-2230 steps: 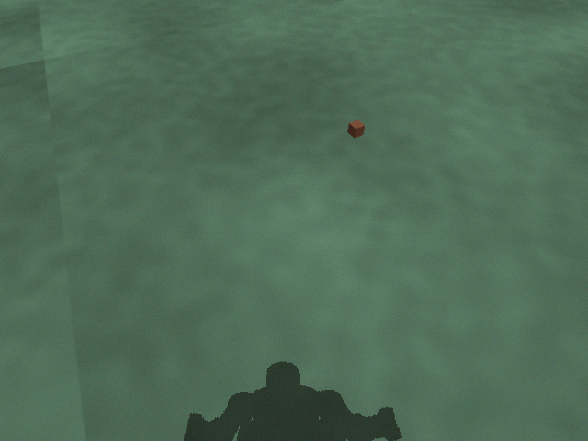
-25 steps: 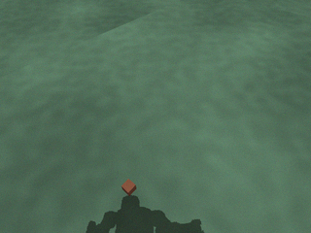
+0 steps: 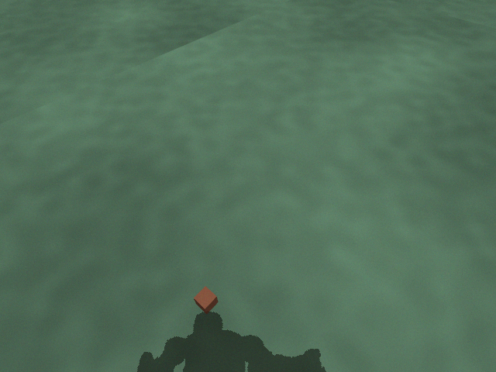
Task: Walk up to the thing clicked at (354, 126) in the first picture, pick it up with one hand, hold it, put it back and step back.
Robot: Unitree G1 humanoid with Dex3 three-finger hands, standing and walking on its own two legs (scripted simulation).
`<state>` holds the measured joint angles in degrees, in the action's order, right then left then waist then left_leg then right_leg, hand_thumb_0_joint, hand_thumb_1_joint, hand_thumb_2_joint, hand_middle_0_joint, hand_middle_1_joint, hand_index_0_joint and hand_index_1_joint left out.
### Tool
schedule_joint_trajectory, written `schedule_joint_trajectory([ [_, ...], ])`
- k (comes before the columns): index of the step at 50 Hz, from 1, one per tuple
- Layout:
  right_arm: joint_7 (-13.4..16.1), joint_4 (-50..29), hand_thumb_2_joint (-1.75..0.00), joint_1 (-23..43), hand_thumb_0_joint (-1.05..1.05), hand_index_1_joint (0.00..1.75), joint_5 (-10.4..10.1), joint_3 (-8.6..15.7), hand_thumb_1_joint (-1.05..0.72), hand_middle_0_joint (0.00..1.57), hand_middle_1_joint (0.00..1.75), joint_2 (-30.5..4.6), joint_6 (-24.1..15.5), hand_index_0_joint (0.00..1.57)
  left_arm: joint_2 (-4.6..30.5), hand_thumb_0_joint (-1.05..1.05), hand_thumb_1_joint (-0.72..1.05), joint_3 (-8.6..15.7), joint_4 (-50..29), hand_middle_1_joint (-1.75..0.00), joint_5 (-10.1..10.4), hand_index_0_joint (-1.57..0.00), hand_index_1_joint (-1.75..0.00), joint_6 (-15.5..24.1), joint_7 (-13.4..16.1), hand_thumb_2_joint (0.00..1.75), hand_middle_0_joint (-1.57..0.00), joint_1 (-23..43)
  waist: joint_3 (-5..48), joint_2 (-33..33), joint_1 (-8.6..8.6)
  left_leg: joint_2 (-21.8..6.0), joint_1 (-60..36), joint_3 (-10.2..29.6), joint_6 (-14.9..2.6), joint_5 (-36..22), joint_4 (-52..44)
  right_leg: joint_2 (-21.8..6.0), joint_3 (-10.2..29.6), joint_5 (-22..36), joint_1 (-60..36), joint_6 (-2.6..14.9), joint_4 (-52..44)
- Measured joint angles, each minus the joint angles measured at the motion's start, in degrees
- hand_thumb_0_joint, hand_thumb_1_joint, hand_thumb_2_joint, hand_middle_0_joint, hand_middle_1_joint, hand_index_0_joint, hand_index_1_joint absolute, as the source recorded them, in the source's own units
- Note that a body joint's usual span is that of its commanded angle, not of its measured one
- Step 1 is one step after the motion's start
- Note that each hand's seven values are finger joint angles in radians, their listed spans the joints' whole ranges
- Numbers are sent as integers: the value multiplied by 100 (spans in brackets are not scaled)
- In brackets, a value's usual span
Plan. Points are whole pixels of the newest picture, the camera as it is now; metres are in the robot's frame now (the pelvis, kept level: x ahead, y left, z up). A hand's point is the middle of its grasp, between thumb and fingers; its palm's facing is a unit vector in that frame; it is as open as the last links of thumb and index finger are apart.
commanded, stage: stand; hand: left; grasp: from above
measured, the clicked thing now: (206, 300) +0.49 +0.18 -0.75
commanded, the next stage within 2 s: rise first in 0.18 s
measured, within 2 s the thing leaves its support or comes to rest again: neither
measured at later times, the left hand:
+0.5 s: hand out of the picture +0.14 +0.25 -0.17, palm faces -0.02 -0.94 -0.34, open 8.7 cm
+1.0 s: hand out of the picture +0.13 +0.27 -0.22, palm faces -0.11 -0.84 -0.53, open 13.8 cm
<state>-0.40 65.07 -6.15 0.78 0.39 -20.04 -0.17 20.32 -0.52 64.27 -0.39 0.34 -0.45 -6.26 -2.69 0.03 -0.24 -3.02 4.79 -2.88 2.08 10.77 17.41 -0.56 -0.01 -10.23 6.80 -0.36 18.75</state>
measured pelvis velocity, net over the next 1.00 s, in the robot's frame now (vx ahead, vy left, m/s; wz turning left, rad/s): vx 0.00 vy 0.01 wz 0.03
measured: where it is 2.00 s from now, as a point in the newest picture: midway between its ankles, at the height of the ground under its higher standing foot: outside the picture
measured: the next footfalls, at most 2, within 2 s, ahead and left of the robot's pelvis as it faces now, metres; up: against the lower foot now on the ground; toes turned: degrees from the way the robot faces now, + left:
none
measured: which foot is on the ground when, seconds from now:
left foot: down 0.00-1.00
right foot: down 0.00-1.00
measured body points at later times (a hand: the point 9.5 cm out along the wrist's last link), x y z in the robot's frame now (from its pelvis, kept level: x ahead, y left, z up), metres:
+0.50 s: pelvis -0.01 +0.00 -0.02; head +0.05 +0.01 +0.43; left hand +0.15 +0.30 -0.14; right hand +0.09 -0.27 -0.14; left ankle -0.01 +0.14 -0.75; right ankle +0.00 -0.12 -0.75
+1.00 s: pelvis +0.00 +0.01 -0.08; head +0.08 +0.03 +0.37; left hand +0.13 +0.31 -0.19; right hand +0.16 -0.23 -0.17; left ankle -0.02 +0.14 -0.75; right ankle +0.00 -0.12 -0.75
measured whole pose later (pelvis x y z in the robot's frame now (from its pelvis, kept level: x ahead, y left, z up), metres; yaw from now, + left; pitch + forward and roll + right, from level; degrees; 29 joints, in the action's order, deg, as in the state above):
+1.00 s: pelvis +0.00 +0.01 -0.08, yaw +2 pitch +16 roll -1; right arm 1.7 35.7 -11.3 0.0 2.3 -13.2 -7.0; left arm 14.6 6.0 33.0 -17.2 -13.5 7.6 -9.9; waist 5.3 -0.1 -1.0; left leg -2.6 45.6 0.3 1.0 28.9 58.8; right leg -1.9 -1.5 -27.3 45.2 -1.3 56.9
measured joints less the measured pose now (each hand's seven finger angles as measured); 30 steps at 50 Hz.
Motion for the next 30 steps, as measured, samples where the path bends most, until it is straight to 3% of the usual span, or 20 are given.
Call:
schedule_joint_trajectory([
  [15,19,-32,-90,-3,1,30,2,-17,-90,20,30,5,-5,20,-8,0,90,7,-8,-30,4,-20,-30,-14,4,89,-20,-20,3,-13,5,10,-23,-23,-12,31,-2,-10,22,-19,-17,-16,-8],
  [19,190,-967,-91,-367,1,30,-269,-41,-91,20,30,99,-175,20,-149,1,83,288,-290,-37,85,-20,-37,108,98,90,-21,335,-23,-4,-44,51,643,140,-49,195,556,-68,-119,-197,540,-20,463],
  [21,215,-1275,-91,-409,1,30,-281,-9,-93,20,30,224,-216,20,-166,0,76,443,-245,-44,-37,-20,-44,89,51,89,-21,672,-47,-28,-50,48,1014,163,-42,282,855,-72,-129,-282,900,-12,748],
  [25,188,-1720,-91,-524,1,30,-195,100,-94,20,30,508,-281,20,-115,0,54,737,-375,-63,-532,-19,-62,50,-94,89,-19,967,108,-87,-124,43,1714,175,-45,489,1424,-78,-118,-482,1597,-9,1306],
  [30,143,-2111,-91,-783,1,30,-187,159,-95,20,30,666,-252,20,-207,0,21,754,-943,-82,-915,-18,-80,-321,73,89,-17,744,322,-47,-120,52,2092,169,-66,738,1875,-98,-95,-702,1960,-37,1715],
])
